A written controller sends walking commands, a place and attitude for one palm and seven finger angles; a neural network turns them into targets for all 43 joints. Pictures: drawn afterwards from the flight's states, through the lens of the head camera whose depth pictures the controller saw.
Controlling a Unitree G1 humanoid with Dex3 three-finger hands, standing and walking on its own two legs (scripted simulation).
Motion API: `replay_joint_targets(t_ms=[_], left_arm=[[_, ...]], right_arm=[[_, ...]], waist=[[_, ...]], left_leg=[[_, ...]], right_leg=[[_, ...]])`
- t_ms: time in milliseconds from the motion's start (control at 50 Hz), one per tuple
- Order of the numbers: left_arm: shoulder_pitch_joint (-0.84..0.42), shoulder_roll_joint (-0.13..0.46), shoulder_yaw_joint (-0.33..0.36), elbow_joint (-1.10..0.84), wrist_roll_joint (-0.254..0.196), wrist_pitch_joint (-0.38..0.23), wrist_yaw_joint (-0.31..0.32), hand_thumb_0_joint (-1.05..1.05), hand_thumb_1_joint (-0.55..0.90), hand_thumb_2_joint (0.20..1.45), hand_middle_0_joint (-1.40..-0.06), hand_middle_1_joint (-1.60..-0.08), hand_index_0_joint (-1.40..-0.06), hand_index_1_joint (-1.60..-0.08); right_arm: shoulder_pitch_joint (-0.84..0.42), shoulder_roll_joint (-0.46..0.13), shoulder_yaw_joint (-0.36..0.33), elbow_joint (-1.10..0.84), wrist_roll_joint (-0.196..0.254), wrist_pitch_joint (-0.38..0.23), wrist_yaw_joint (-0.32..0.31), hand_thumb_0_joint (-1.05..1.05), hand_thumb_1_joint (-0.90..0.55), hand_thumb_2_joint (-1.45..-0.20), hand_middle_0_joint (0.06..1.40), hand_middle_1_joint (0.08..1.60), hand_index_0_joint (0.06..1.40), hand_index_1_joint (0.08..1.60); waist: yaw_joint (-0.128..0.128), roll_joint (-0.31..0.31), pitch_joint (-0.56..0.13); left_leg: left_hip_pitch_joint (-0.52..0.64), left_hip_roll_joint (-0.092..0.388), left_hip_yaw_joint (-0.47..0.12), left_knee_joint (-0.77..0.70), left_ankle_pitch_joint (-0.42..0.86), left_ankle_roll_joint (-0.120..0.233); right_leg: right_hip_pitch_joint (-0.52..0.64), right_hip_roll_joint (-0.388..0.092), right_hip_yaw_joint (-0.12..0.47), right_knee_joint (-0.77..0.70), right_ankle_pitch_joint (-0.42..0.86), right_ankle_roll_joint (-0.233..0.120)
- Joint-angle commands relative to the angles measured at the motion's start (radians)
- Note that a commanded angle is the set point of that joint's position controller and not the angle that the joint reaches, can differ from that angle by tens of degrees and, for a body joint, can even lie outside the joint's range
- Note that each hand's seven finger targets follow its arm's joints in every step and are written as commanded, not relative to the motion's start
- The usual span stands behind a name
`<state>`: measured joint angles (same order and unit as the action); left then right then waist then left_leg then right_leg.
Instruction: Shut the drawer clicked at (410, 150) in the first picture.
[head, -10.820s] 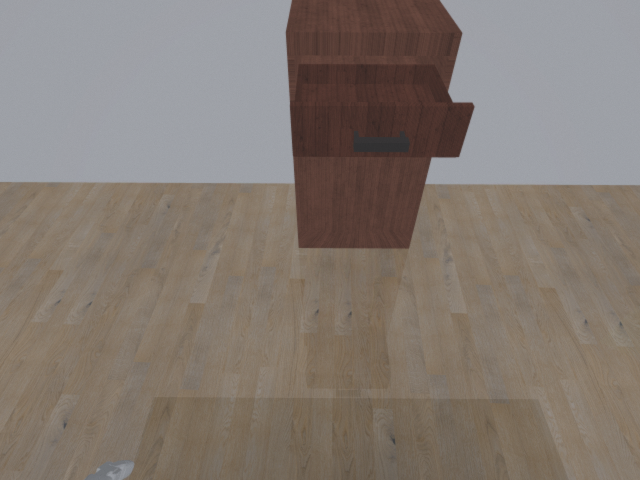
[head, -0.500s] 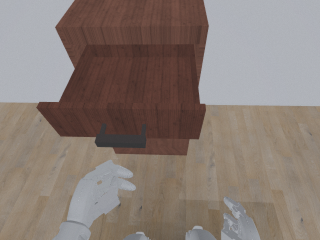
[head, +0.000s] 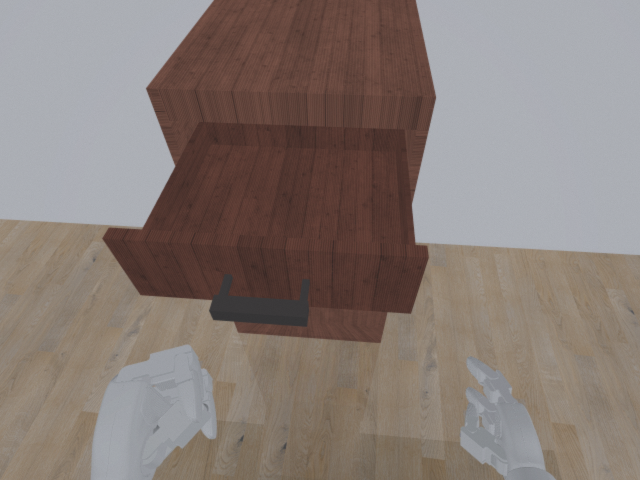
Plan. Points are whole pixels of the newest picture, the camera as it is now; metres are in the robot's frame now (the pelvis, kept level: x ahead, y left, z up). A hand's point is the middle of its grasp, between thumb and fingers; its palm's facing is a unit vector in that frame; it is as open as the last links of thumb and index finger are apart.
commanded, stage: raise the hand and make a fist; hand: left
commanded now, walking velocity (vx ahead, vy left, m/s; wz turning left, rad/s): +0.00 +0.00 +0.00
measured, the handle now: (263, 296) +0.35 +0.11 +0.02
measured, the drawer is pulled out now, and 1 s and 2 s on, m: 0.28 0.28 0.28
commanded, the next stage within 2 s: bring the fist close to the handle in 0.62 s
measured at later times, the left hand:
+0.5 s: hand (227, 415) +0.17 +0.10 +0.12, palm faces -0.06 -1.00 -0.02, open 3.2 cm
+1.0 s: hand (226, 407) +0.18 +0.11 +0.09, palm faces +0.02 -1.00 -0.03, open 3.2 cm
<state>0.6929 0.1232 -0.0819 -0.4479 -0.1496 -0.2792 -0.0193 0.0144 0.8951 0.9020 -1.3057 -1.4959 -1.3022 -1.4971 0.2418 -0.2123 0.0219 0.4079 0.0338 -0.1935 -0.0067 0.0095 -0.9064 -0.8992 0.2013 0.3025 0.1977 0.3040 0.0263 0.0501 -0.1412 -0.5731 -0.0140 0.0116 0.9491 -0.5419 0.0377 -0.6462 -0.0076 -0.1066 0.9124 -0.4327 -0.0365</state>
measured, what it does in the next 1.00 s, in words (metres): stands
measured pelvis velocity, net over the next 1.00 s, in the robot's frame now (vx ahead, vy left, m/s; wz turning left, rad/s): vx -0.01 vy -0.01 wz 0.00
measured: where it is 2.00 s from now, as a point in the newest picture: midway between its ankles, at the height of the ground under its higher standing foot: outside the picture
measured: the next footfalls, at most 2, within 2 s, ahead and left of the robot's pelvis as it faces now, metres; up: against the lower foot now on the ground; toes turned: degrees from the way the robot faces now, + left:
none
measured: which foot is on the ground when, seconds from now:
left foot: down 0.00-1.00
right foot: down 0.00-1.00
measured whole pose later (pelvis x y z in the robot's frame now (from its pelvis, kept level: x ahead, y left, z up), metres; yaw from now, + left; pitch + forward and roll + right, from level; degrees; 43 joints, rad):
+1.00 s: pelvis -0.01 -0.01 +0.00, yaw +0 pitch +8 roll -1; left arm 0.58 0.14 -0.09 -0.33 -0.13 -0.25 -0.02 0.01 0.89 0.90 -1.40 -1.60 -1.40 -1.60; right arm 0.26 -0.24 0.04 0.46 0.02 -0.21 0.00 0.01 -0.90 -0.90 0.20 0.30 0.20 0.30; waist 0.01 0.04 -0.10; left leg -0.55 -0.01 0.01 0.91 -0.51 0.02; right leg -0.63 0.00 -0.11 0.88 -0.41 -0.05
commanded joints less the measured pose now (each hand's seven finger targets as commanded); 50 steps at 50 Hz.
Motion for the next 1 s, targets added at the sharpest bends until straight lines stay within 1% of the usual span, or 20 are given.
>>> replay_joint_targets(t_ms=[0, 60, 80, 160, 220, 240, 300, 380, 420, 460, 500, 540, 640, 680, 720, 760, 780, 840, 860, 980], left_arm=[[0.027, 0.027, -0.071, -0.222, 0.028, -0.049, -0.058, 0.000, 0.900, 0.900, -1.400, -1.600, -1.400, -1.600], [0.042, 0.085, -0.031, -0.227, 0.055, -0.003, -0.064, 0.000, 0.900, 0.900, -1.400, -1.600, -1.400, -1.600], [0.046, 0.082, -0.021, -0.255, 0.052, 0.007, -0.061, 0.000, 0.900, 0.900, -1.400, -1.600, -1.400, -1.600], [0.026, 0.079, 0.033, -0.304, 0.017, 0.011, -0.027, 0.000, 0.900, 0.900, -1.400, -1.600, -1.400, -1.600], [0.001, 0.043, 0.014, -0.310, -0.014, -0.010, -0.015, 0.000, 0.900, 0.900, -1.400, -1.600, -1.400, -1.600], [0.000, 0.022, -0.011, -0.301, -0.015, -0.017, -0.019, 0.000, 0.900, 0.900, -1.400, -1.600, -1.400, -1.600], [-0.013, 0.014, -0.054, -0.275, 0.003, -0.019, -0.035, 0.000, 0.900, 0.900, -1.400, -1.600, -1.400, -1.600], [0.032, 0.058, -0.036, -0.243, 0.040, 0.020, -0.047, 0.000, 0.900, 0.900, -1.400, -1.600, -1.400, -1.600], [0.022, 0.079, -0.007, -0.246, 0.046, 0.034, -0.036, 0.000, 0.900, 0.900, -1.400, -1.600, -1.400, -1.600], [0.006, 0.086, 0.024, -0.242, 0.037, 0.037, -0.018, 0.000, 0.900, 0.900, -1.400, -1.600, -1.400, -1.600], [-0.006, 0.066, 0.028, -0.263, 0.017, 0.022, -0.003, 0.000, 0.900, 0.900, -1.400, -1.600, -1.400, -1.600], [-0.011, 0.046, 0.021, -0.277, -0.002, 0.002, 0.003, 0.000, 0.900, 0.900, -1.400, -1.600, -1.400, -1.600], [-0.037, 0.022, -0.049, -0.270, 0.011, -0.025, -0.016, 0.000, 0.900, 0.900, -1.400, -1.600, -1.400, -1.600], [-0.007, 0.031, -0.051, -0.235, 0.026, -0.008, -0.025, 0.000, 0.900, 0.900, -1.400, -1.600, -1.400, -1.600], [-0.003, 0.034, -0.053, -0.203, 0.041, 0.013, -0.032, 0.000, 0.900, 0.900, -1.400, -1.600, -1.400, -1.600], [-0.019, 0.054, -0.020, -0.143, 0.048, 0.031, -0.029, 0.000, 0.900, 0.900, -1.400, -1.600, -1.400, -1.600], [-0.048, 0.045, -0.026, -0.147, 0.047, 0.029, -0.028, 0.000, 0.900, 0.900, -1.400, -1.600, -1.400, -1.600], [-0.080, 0.060, 0.025, -0.136, 0.030, 0.005, -0.011, 0.000, 0.900, 0.900, -1.400, -1.600, -1.400, -1.600], [-0.112, 0.076, 0.046, -0.146, 0.025, -0.010, -0.003, 0.000, 0.900, 0.900, -1.400, -1.600, -1.400, -1.600], [-0.210, 0.046, 0.024, -0.095, 0.007, -0.102, -0.009, 0.000, 0.900, 0.900, -1.400, -1.600, -1.400, -1.600]], right_arm=[[-0.043, -0.121, -0.040, -0.151, 0.002, -0.059, -0.005, 0.000, -0.900, -0.900, 0.200, 0.300, 0.200, 0.300], [-0.065, -0.120, -0.037, -0.157, 0.006, -0.045, -0.006, 0.000, -0.900, -0.900, 0.200, 0.300, 0.200, 0.300], [-0.065, -0.114, -0.033, -0.167, 0.006, -0.040, -0.005, 0.000, -0.900, -0.900, 0.200, 0.300, 0.200, 0.300], [-0.076, -0.097, -0.029, -0.177, 0.010, -0.033, -0.013, 0.000, -0.900, -0.900, 0.200, 0.300, 0.200, 0.300], [-0.070, -0.097, -0.024, -0.161, 0.010, -0.054, -0.015, 0.000, -0.900, -0.900, 0.200, 0.300, 0.200, 0.300], [-0.067, -0.101, -0.023, -0.156, 0.010, -0.063, -0.014, 0.000, -0.900, -0.900, 0.200, 0.300, 0.200, 0.300], [-0.059, -0.117, -0.025, -0.142, 0.010, -0.079, -0.009, 0.000, -0.900, -0.900, 0.200, 0.300, 0.200, 0.300], [-0.063, -0.119, -0.028, -0.148, 0.009, -0.073, -0.006, 0.000, -0.900, -0.900, 0.200, 0.300, 0.200, 0.300], [-0.069, -0.116, -0.029, -0.153, 0.008, -0.064, -0.009, 0.000, -0.900, -0.900, 0.200, 0.300, 0.200, 0.300], [-0.077, -0.113, -0.028, -0.154, 0.009, -0.056, -0.013, 0.000, -0.900, -0.900, 0.200, 0.300, 0.200, 0.300], [-0.073, -0.106, -0.026, -0.155, 0.008, -0.061, -0.014, 0.000, -0.900, -0.900, 0.200, 0.300, 0.200, 0.300], [-0.070, -0.105, -0.024, -0.149, 0.006, -0.071, -0.013, 0.000, -0.900, -0.900, 0.200, 0.300, 0.200, 0.300], [-0.052, -0.121, -0.024, -0.131, 0.005, -0.099, -0.004, 0.000, -0.900, -0.900, 0.200, 0.300, 0.200, 0.300], [-0.053, -0.122, -0.027, -0.127, 0.003, -0.098, -0.002, 0.000, -0.900, -0.900, 0.200, 0.300, 0.200, 0.300], [-0.055, -0.123, -0.028, -0.131, 0.002, -0.088, -0.003, 0.000, -0.900, -0.900, 0.200, 0.300, 0.200, 0.300], [-0.065, -0.125, -0.029, -0.127, 0.002, -0.072, -0.008, 0.000, -0.900, -0.900, 0.200, 0.300, 0.200, 0.300], [-0.069, -0.125, -0.026, -0.134, 0.001, -0.067, -0.007, 0.000, -0.900, -0.900, 0.200, 0.300, 0.200, 0.300], [-0.072, -0.117, -0.025, -0.136, -0.003, -0.061, -0.011, 0.000, -0.900, -0.900, 0.200, 0.300, 0.200, 0.300], [-0.072, -0.118, -0.026, -0.134, -0.004, -0.060, -0.012, 0.000, -0.900, -0.900, 0.200, 0.300, 0.200, 0.300], [-0.045, -0.121, -0.026, -0.096, -0.011, -0.085, -0.006, 0.000, -0.900, -0.900, 0.200, 0.300, 0.200, 0.300]], waist=[[-0.045, -0.062, -0.046], [-0.027, -0.025, -0.032], [-0.020, -0.015, -0.061], [-0.003, -0.087, -0.086], [-0.014, -0.090, -0.066], [-0.023, -0.094, -0.048], [-0.035, -0.048, -0.035], [-0.018, -0.030, -0.034], [-0.010, -0.056, -0.038], [-0.004, -0.086, -0.028], [-0.001, -0.075, -0.039], [-0.005, -0.092, -0.042], [-0.032, -0.034, -0.039], [-0.030, -0.041, -0.031], [-0.031, -0.087, -0.018], [-0.029, -0.128, 0.010], [-0.032, -0.125, 0.008], [-0.020, -0.134, -0.023], [-0.017, -0.111, -0.039], [-0.047, -0.037, -0.092]], left_leg=[[0.006, 0.026, -0.054, -0.149, 0.392, -0.009], [0.016, 0.023, -0.059, -0.171, 0.369, -0.012], [0.029, 0.021, -0.056, -0.180, 0.366, -0.012], [0.034, 0.020, -0.053, -0.192, 0.358, -0.014], [0.038, 0.021, -0.054, -0.195, 0.338, -0.015], [0.037, 0.022, -0.058, -0.195, 0.338, -0.014], [0.043, 0.022, -0.061, -0.196, 0.332, -0.014], [0.030, 0.016, -0.054, -0.209, 0.317, -0.012], [0.027, 0.015, -0.051, -0.215, 0.307, -0.011], [0.016, 0.017, -0.050, -0.222, 0.295, -0.012], [0.027, 0.015, -0.045, -0.221, 0.306, -0.013], [0.027, 0.015, -0.043, -0.214, 0.313, -0.012], [0.049, 0.018, -0.050, -0.206, 0.325, -0.012], [0.042, 0.016, -0.049, -0.208, 0.317, -0.009], [0.022, 0.013, -0.046, -0.205, 0.310, -0.007], [-0.008, 0.008, -0.043, -0.202, 0.282, -0.006], [-0.011, 0.004, -0.040, -0.201, 0.268, -0.007], [-0.029, -0.002, -0.034, -0.187, 0.248, -0.008], [-0.031, -0.002, -0.031, -0.181, 0.250, -0.009], [-0.022, 0.002, -0.036, -0.140, 0.294, -0.014]], right_leg=[[0.168, -0.009, 0.051, -0.121, 0.303, 0.016], [0.176, -0.009, 0.048, -0.129, 0.259, 0.007], [0.191, -0.010, 0.044, -0.131, 0.254, 0.007], [0.234, -0.002, 0.044, -0.145, 0.266, 0.009], [0.221, 0.000, 0.044, -0.158, 0.244, 0.014], [0.207, 0.001, 0.040, -0.160, 0.240, 0.015], [0.187, -0.003, 0.042, -0.162, 0.220, 0.014], [0.214, -0.011, 0.050, -0.170, 0.204, 0.008], [0.225, -0.009, 0.053, -0.172, 0.195, 0.008], [0.229, -0.005, 0.050, -0.178, 0.182, 0.008], [0.237, -0.003, 0.052, -0.179, 0.200, 0.010], [0.242, -0.001, 0.056, -0.183, 0.217, 0.012], [0.207, -0.003, 0.053, -0.176, 0.220, 0.013], [0.211, -0.006, 0.057, -0.183, 0.216, 0.012], [0.220, -0.008, 0.064, -0.187, 0.222, 0.015], [0.214, -0.007, 0.075, -0.199, 0.194, 0.014], [0.209, -0.009, 0.079, -0.200, 0.178, 0.016], [0.218, -0.011, 0.098, -0.202, 0.147, 0.017], [0.222, -0.010, 0.104, -0.199, 0.146, 0.015], [0.191, -0.009, 0.100, -0.159, 0.214, 0.012]])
